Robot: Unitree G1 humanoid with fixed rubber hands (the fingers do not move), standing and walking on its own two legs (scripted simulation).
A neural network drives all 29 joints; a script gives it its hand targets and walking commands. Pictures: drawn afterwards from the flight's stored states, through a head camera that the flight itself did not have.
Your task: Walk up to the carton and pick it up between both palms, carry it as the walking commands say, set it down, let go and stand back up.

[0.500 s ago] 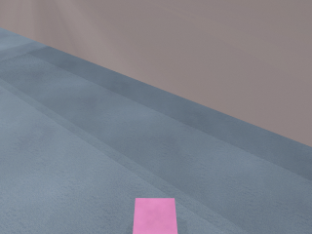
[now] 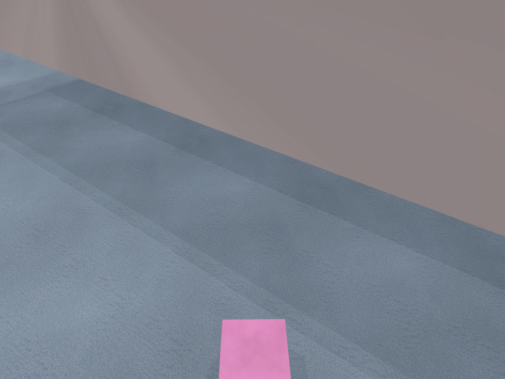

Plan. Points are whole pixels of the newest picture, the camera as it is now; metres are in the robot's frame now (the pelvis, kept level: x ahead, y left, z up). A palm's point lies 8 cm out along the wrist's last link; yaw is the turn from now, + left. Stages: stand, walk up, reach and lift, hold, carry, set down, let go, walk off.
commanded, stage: stand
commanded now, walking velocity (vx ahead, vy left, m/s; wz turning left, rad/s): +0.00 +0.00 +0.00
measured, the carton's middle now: (253, 368) +0.43 +0.00 -0.67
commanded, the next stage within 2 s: none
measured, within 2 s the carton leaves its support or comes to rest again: neither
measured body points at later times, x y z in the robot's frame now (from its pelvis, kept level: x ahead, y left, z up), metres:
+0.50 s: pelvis -0.02 +0.00 +0.00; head -0.06 +0.00 +0.45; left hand +0.06 +0.31 -0.11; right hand +0.05 -0.31 -0.12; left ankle -0.01 +0.09 -0.74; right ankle -0.01 -0.12 -0.74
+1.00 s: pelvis -0.03 -0.01 +0.00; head -0.05 +0.00 +0.45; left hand +0.06 +0.31 -0.12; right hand +0.06 -0.31 -0.12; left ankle -0.01 +0.09 -0.74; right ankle -0.01 -0.12 -0.74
